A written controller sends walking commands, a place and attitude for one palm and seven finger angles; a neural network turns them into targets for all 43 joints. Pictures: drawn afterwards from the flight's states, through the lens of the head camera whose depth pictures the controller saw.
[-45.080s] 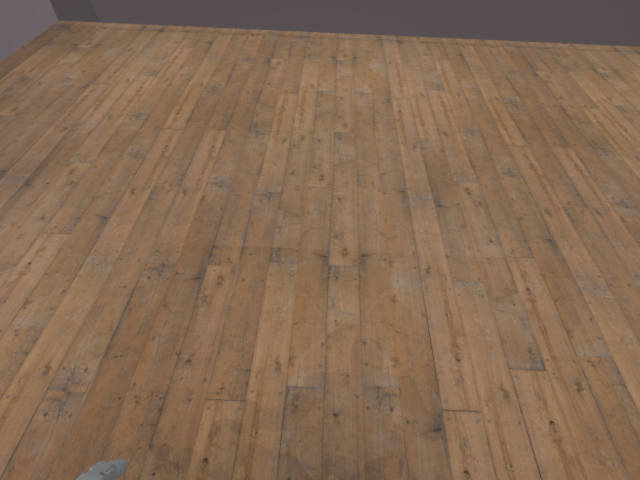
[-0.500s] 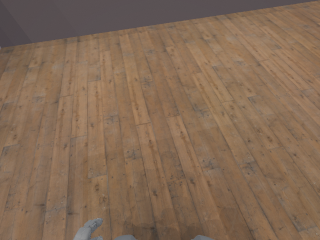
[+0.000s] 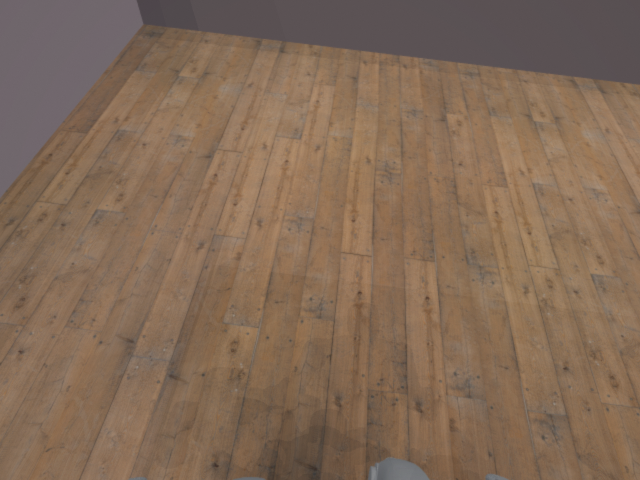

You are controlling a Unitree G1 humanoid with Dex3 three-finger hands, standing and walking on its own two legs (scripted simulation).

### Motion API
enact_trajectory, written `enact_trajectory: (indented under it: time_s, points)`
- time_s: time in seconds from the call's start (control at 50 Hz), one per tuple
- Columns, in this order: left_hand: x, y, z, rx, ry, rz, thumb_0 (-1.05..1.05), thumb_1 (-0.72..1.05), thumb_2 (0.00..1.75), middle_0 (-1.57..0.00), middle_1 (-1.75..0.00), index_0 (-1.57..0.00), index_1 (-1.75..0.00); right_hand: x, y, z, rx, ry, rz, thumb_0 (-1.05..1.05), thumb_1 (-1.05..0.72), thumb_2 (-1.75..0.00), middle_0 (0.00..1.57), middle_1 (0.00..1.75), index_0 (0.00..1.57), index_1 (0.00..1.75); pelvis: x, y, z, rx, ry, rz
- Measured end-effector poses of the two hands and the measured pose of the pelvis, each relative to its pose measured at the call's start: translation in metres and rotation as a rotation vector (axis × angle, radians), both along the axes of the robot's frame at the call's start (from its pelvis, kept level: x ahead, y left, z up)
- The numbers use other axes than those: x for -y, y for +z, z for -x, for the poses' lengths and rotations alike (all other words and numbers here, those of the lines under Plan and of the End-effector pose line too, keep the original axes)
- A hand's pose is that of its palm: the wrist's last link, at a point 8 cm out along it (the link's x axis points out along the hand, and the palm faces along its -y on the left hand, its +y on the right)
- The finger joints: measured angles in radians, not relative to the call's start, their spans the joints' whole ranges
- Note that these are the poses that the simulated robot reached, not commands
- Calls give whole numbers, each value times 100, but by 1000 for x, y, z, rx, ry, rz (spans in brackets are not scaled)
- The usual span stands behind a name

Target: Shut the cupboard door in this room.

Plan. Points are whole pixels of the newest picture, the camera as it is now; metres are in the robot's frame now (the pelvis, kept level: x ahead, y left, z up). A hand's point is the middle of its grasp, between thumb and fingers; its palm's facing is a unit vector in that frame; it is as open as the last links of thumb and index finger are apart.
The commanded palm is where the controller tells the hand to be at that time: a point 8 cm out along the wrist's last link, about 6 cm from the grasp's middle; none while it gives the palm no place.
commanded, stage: walk to a spot facing it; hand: left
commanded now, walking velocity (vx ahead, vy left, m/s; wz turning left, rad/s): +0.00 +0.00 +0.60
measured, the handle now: out of the picture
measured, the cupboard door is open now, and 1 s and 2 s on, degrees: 77 77 77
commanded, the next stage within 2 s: none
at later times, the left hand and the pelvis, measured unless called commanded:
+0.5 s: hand out of the picture +0.01 +0.13 -0.15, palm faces +0.35 -0.90 -0.25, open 7.4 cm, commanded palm none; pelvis +0.01 -0.07 +0.00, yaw +21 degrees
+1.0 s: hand out of the picture -0.04 +0.19 -0.15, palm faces +0.61 -0.74 -0.27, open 7.4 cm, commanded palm none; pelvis +0.00 -0.05 +0.00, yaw +37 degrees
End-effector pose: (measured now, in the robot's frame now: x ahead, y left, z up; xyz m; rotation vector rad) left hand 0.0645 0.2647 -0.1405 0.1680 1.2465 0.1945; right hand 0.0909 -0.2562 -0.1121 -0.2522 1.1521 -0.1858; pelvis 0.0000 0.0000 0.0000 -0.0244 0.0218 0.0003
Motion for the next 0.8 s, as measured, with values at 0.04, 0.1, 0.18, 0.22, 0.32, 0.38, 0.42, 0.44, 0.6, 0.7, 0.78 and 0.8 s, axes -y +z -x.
enact_trajectory:
  time_s: [0.04, 0.1, 0.18, 0.22, 0.32, 0.38, 0.42, 0.44, 0.6, 0.7, 0.78, 0.8]
  points:
    - [1, 5, 0, 9, 18, -11, 0, 91, 90, -19, -30, -20, -30, -1, -3, -3, -13, 17, -17, 1, -91, -90, 20, 30, 20, 30, 4, 2, -2, -3, 22, -3]
    - [7, 12, -2, 27, 41, -27, 0, 91, 90, -19, -30, -20, -30, 0, -10, -5, -35, 39, -46, 1, -91, -90, 20, 30, 20, 30, 12, 2, -4, -6, 58, -10]
    - [25, 18, -5, 67, 66, -48, 0, 91, 90, -19, -30, -20, -30, 11, -25, -8, -68, 67, -82, 1, -90, -90, 20, 30, 21, 30, 30, -2, -4, -8, 114, -20]
    - [36, 19, -4, 98, 83, -63, 0, 91, 90, -20, -30, -20, -30, 19, -35, -12, -79, 84, -99, 1, -90, -90, 20, 30, 21, 30, 42, -8, -4, -10, 146, -33]
    - [62, 30, 17, 121, 149, -76, 0, 90, 89, -20, -30, -20, -30, 37, -42, -28, -115, 148, -108, 1, -91, -90, 20, 30, 20, 30, 59, -5, -5, 9, 230, -45]
    - [75, 31, 35, 95, 195, -66, 0, 90, 89, -20, -30, -21, -30, 42, -36, -41, -119, 188, -103, 1, -91, -90, 20, 30, 20, 30, 65, 0, -6, 11, 273, -59]
    - [81, 30, 47, 78, 227, -54, 0, 90, 89, -20, -30, -21, -30, 43, -32, -49, -123, 220, -94, 1, -91, -90, 20, 30, 20, 30, 67, 2, -7, 9, 302, -68]
    - [84, 29, 54, 69, 244, -47, 0, 90, 89, -20, -30, -21, -30, 42, -31, -54, -126, 237, -89, 1, -91, -90, 20, 30, 20, 30, 68, 3, -7, 7, 316, -71]
    - [83, 10, 128, -28, 413, -8, 0, 90, 89, -20, -30, -21, -30, 2, -21, -106, -94, 424, -40, 1, -91, -90, 19, 30, 20, 30, 59, -1, -2, -2, 430, -59]
    - [65, -12, 180, -103, 515, 8, 0, 90, 89, -20, -30, -21, -30, -44, -15, -137, 13, 538, -24, 1, -91, -90, 20, 30, 20, 30, 43, -14, 5, -3, 489, -50]
    - [53, -5, 190, -114, 566, -4, 0, 91, 89, -20, -30, -20, -30, -63, -3, -140, 46, 582, -22, 1, -91, -90, 20, 30, 20, 30, 38, -6, 7, 6, 533, -24]
    - [50, -2, 188, -97, 574, -9, 1, 91, 89, -20, -30, -20, -30, -66, -1, -139, 42, 591, -21, 1, -91, -90, 20, 30, 20, 30, 38, -4, 7, 7, 544, -20]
